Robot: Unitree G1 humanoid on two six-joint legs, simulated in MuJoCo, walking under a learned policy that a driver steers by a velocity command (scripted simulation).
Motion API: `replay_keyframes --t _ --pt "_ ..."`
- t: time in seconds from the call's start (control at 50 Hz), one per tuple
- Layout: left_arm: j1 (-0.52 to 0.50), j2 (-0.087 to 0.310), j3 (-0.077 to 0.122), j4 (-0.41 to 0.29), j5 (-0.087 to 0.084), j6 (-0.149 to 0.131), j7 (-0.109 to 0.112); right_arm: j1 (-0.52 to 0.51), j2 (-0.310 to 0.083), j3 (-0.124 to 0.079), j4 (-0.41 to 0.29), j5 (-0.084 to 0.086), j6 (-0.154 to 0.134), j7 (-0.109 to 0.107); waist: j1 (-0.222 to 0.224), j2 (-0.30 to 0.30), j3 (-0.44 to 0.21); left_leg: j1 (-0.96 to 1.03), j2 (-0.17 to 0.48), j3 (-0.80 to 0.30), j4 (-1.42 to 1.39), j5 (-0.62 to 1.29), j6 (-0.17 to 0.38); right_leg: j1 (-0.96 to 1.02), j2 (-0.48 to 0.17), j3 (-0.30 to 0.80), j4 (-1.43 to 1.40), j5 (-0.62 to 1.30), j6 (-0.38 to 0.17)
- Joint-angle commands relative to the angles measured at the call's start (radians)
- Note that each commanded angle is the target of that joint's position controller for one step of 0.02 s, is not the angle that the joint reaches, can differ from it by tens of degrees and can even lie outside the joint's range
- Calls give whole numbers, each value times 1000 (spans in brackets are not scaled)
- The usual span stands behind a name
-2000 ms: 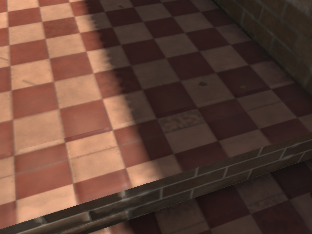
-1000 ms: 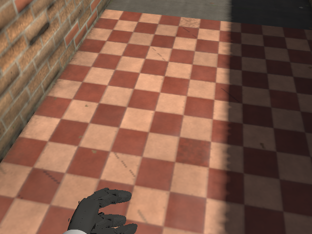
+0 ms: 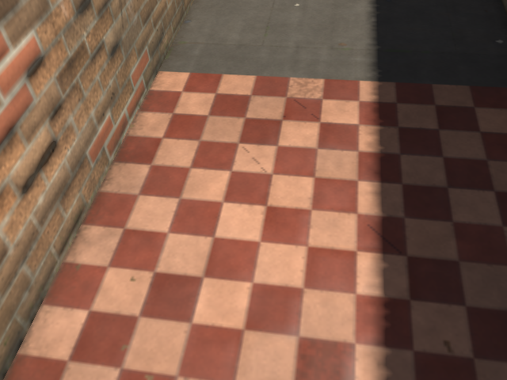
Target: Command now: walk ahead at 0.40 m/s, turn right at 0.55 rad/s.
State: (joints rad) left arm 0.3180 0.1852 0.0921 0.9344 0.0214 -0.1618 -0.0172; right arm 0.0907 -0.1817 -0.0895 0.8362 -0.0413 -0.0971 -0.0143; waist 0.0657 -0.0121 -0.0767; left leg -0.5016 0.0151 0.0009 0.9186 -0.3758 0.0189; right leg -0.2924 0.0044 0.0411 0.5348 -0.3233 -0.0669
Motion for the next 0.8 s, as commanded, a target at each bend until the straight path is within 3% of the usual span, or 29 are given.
replay_keyframes --t 0.02,0.1,0.18,0.2,0.22,0.24,0.26,0.28,0.3,0.32,0.34,0.36,0.38,0.4,0.42,0.44,0.48,0.54,0.58,0.64,0.66,0.68,0.7,0.72,0.74,0.76,0.78,0.8 --pt "14 76 8 -28 5 19 -6 -125 -44 1 -91 -7 -35 -12 -42 -73 44 -335 24 -87 165 154 1 213 -246 399 -279 143 -201" --pt "77 58 0 -18 23 32 -20 -143 -7 15 -74 -12 -24 -4 -40 -82 42 -234 25 -34 -8 332 -40 154 -174 279 -261 278 -204" --pt "161 80 3 30 9 27 -43 -267 6 23 -105 -11 -3 17 0 -84 85 -130 26 22 -222 272 -34 123 -192 306 -241 405 -227" --pt "113 149 22 -43 -78 65 19 -364 -111 1 -157 105 -29 -6 30 -34 131 -125 -45 33 -336 185 -51 124 -166 333 -225 422 -161" --pt "114 174 24 -40 -74 83 44 -374 -84 9 -160 112 -43 -5 20 -69 118 -90 -58 23 -395 203 -55 150 -166 360 -207 436 -153" --pt "117 180 26 -44 -60 94 57 -333 -75 11 -152 101 -54 -2 4 -113 93 -28 -65 13 -439 255 -49 170 -166 374 -190 465 -147" --pt "95 179 29 -58 -55 99 62 -262 -94 1 -135 89 -58 0 -32 -131 56 81 -76 9 -484 292 -33 165 -144 370 -145 543 -131" --pt "46 165 30 -87 -54 97 62 -150 -136 -18 -108 77 -58 -4 -85 -135 -3 243 -57 -13 -493 316 -4 121 -106 350 -67 607 -107" --pt "-41 130 24 -127 -48 87 57 14 -182 -37 -77 62 -56 -10 -173 -110 -88 474 31 -81 -458 322 49 -7 -58 304 85 617 -70" --pt "-61 68 8 -159 -24 78 53 209 -252 -54 -59 45 -43 -21 -235 8 -228 736 215 -256 -446 271 108 -166 23 197 360 340 -27" --pt "70 10 -6 -188 -46 72 54 247 -264 -53 -37 34 -34 -21 -161 358 -282 919 425 -686 -577 166 270 -466 102 119 620 -234 21" --pt "78 91 8 -166 -61 72 52 192 -179 -35 -52 43 -24 -30 -154 305 -192 837 425 -736 -615 -42 277 -576 4 124 794 -226 28" --pt "-6 129 18 -185 -58 80 44 133 -119 -20 -63 52 -14 -37 -160 193 -74 696 383 -568 -628 -91 233 -606 -44 92 855 -127 29" --pt "-59 121 20 -206 -53 89 43 82 -112 -12 -66 47 -7 -34 -133 107 -9 548 341 -447 -663 -30 202 -568 -73 57 864 -67 26" --pt "-70 106 23 -222 -50 95 43 43 -105 -6 -60 38 -3 -29 -101 88 36 439 312 -370 -691 34 184 -531 -97 56 826 -42 30" --pt "-63 87 20 -234 -51 106 42 21 -98 0 -50 31 -2 -24 -72 100 61 355 286 -283 -721 89 162 -484 -124 60 794 -38 35" --pt "-78 67 9 -266 -56 122 38 12 -109 -2 -35 30 -6 -14 -57 115 91 271 262 -160 -759 168 159 -457 -149 39 699 -32 51" --pt "-124 61 -12 -295 -37 120 19 27 -192 -21 -21 28 -9 -8 -50 82 61 208 231 -30 -763 287 171 -331 -157 9 457 99 58" --pt "-158 80 -16 -299 -35 116 7 34 -219 -27 -20 44 -7 -3 -57 78 47 186 213 26 -749 288 157 -229 -128 -32 322 155 54" --pt "-232 128 -12 -331 -38 117 -1 90 -261 -33 -2 69 5 3 -78 69 64 265 251 6 -703 216 138 -192 -98 -71 168 124 35" --pt "-221 134 -9 -329 -35 116 -2 100 -267 -32 4 76 12 4 -63 61 67 272 256 13 -664 198 126 -142 -78 -95 101 134 21" --pt "-176 159 3 -315 -26 120 -1 121 -267 -30 13 71 15 7 -43 54 50 252 235 17 -593 254 112 -35 -40 -121 62 129 11" --pt "-55 197 30 -280 -25 124 4 137 -235 -15 22 59 16 13 11 30 -5 210 198 48 -442 380 90 137 -13 -124 50 154 -12" --pt "125 288 60 -252 -24 122 18 136 -169 12 6 28 16 20 79 -128 -100 48 114 135 -80 238 24 373 -185 97 15 227 -71" --pt "166 373 63 -269 -8 116 23 193 -98 34 -28 34 -6 21 42 -358 -178 -275 -9 81 285 -197 -21 556 -428 545 -154 150 -214" --pt "196 304 49 -268 -18 100 17 164 -173 15 -20 72 -17 22 86 -238 -221 -363 6 -63 451 -192 -12 542 -444 643 -205 49 -244" --pt "146 262 32 -267 -20 91 14 122 -185 10 -38 92 -16 25 63 -193 -135 -435 47 -71 495 -119 4 469 -424 513 -192 32 -211" --pt "71 226 19 -270 -20 88 13 88 -180 12 -44 80 -8 21 30 -131 -78 -411 88 -60 461 -29 11 353 -385 395 -204 58 -178"
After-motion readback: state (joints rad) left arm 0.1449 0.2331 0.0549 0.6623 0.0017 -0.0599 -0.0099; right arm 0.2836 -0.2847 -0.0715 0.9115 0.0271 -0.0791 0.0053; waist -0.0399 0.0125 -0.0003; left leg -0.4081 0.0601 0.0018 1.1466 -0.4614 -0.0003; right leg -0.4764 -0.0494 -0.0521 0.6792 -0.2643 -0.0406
